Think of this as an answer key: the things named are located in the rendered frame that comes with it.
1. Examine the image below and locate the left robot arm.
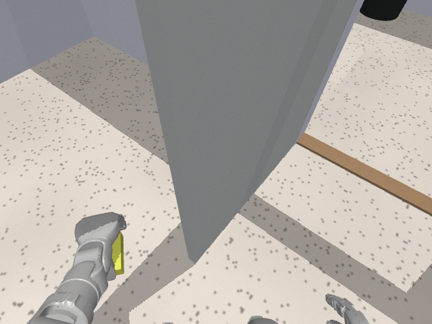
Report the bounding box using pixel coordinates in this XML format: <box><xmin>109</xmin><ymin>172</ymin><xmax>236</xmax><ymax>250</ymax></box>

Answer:
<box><xmin>27</xmin><ymin>238</ymin><xmax>113</xmax><ymax>324</ymax></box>

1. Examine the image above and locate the left robot hand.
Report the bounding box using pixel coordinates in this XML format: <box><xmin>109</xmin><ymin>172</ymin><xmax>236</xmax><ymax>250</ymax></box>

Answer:
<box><xmin>75</xmin><ymin>212</ymin><xmax>127</xmax><ymax>281</ymax></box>

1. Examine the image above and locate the right robot hand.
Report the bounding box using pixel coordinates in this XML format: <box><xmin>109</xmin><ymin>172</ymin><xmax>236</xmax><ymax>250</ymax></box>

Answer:
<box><xmin>325</xmin><ymin>294</ymin><xmax>369</xmax><ymax>324</ymax></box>

